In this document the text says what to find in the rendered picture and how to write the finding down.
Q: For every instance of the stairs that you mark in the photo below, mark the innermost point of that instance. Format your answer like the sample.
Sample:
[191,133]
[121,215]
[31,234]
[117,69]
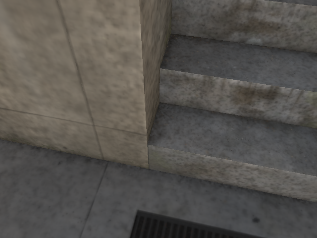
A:
[238,95]

